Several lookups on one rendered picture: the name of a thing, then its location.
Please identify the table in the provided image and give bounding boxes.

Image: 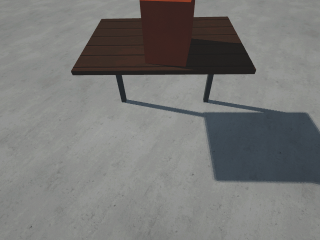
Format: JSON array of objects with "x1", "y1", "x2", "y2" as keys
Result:
[{"x1": 71, "y1": 16, "x2": 256, "y2": 102}]

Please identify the carton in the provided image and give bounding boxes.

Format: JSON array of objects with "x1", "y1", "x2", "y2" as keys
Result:
[{"x1": 139, "y1": 0, "x2": 195, "y2": 67}]

